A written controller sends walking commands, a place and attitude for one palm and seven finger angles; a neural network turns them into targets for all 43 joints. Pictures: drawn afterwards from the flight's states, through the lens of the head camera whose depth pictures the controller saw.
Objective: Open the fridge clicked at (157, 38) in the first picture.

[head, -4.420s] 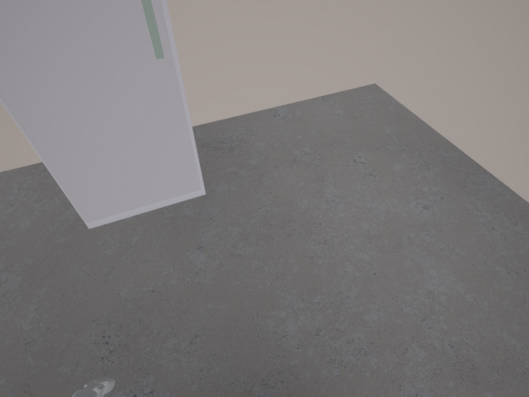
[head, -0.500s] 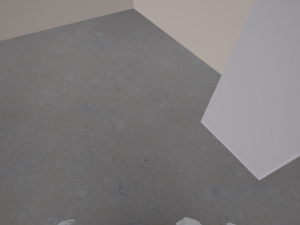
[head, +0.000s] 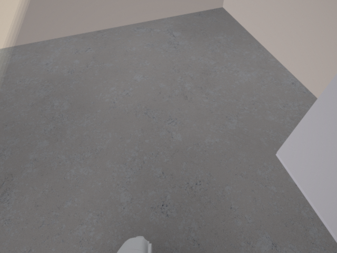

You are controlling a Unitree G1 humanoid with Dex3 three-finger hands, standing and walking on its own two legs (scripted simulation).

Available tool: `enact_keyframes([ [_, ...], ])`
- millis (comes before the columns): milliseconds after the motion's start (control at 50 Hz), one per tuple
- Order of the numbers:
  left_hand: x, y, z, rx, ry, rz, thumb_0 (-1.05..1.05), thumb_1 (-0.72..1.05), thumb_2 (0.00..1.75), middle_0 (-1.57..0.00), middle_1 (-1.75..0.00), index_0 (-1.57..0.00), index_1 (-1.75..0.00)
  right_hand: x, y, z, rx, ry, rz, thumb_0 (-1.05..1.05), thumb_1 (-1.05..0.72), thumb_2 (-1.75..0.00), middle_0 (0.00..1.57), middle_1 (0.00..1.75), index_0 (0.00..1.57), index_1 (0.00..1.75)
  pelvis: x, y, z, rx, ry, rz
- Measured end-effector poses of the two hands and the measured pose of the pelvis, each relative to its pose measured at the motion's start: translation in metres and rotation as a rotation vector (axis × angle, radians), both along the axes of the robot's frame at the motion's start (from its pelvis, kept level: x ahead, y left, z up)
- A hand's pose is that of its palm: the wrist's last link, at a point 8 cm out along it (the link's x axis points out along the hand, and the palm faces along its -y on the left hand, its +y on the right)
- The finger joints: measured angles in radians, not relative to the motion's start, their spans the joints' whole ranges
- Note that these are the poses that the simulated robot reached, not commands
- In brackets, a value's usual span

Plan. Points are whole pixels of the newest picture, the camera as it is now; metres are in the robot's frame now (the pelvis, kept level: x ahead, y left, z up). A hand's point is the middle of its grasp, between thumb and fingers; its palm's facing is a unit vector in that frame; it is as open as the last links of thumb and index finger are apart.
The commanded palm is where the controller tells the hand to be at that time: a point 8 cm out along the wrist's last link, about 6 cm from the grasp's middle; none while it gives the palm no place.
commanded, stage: walk to a spot facing it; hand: right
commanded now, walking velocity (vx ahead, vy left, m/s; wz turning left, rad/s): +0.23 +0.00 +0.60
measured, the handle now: out of the picture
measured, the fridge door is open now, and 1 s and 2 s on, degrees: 0 0 0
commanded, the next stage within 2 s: turn to face it in 0.28 s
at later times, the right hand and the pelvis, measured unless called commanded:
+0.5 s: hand (234, 237) +0.19 -0.16 -0.18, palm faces -0.18 +0.97 -0.19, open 7.4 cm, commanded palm none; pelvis +0.12 +0.02 -0.01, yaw +12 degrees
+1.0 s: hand (239, 197) +0.30 -0.18 -0.16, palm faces +0.01 +0.97 -0.23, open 7.4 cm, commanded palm none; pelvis +0.18 +0.01 +0.00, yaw +0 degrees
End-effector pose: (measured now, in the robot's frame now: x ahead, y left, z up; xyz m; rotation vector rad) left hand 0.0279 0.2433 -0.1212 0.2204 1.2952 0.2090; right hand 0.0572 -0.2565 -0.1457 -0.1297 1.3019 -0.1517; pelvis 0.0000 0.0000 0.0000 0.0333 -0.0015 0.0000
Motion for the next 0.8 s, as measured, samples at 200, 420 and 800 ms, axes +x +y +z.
enact_keyframes([
  [200,-0.044,0.04,-0.04,-0.057,0.141,0.179,0.01,0.91,0.89,-0.2,-0.3,-0.2,-0.29,0.122,0.058,0.007,-0.041,-0.206,0.197,0.01,-0.91,-0.9,0.2,0.3,0.2,0.3,0.034,0.034,-0.022,-0.014,-0.006,0.107],
  [420,0.09,0.052,-0.006,-0.03,-0.147,0.182,0.01,0.91,0.89,-0.19,-0.3,-0.2,-0.29,0.13,0.062,0.01,-0.025,-0.061,0.249,0.01,-0.91,-0.9,0.2,0.3,0.21,0.3,0.091,0.032,-0.002,-0.024,0.001,0.21],
  [800,0.16,-0.012,-0.004,-0.026,-0.012,0.125,0.0,0.93,0.89,-0.2,-0.3,-0.21,-0.3,0.201,0.019,-0.005,0.008,-0.017,0.12,0.01,-0.91,-0.9,0.2,0.3,0.2,0.3,0.178,-0.009,0.0,-0.002,0.015,0.115],
])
